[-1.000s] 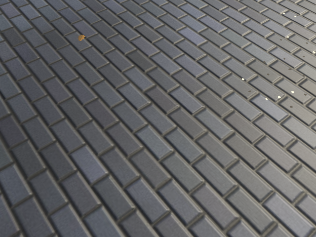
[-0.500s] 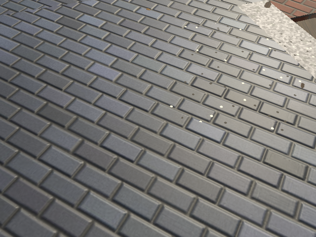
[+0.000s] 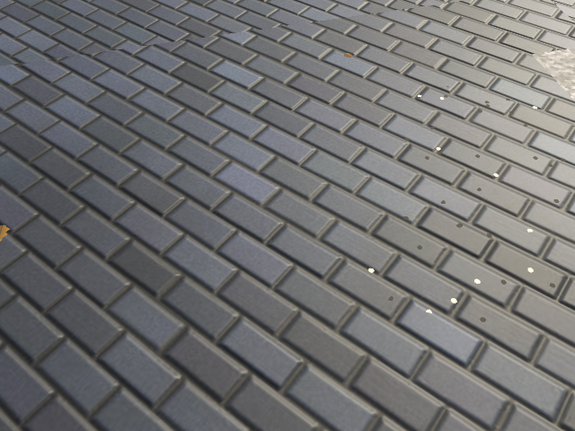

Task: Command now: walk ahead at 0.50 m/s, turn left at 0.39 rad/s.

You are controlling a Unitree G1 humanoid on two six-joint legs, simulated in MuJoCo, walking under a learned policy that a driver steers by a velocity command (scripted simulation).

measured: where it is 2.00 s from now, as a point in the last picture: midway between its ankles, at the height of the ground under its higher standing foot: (199, 234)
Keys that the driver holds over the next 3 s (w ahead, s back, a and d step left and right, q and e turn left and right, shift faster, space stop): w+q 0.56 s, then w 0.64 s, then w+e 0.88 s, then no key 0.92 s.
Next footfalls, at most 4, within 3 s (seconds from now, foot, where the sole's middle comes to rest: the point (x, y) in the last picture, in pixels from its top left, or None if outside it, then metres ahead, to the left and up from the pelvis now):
0.28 left None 0.31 0.16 -0.78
0.76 right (300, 376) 0.63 0.04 -0.78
1.28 left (169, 317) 0.79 0.39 -0.78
1.82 right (239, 218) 1.13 0.24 -0.78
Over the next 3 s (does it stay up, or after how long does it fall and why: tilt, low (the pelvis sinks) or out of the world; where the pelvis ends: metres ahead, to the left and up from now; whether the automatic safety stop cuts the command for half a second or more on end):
stays up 1.33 0.32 -0.01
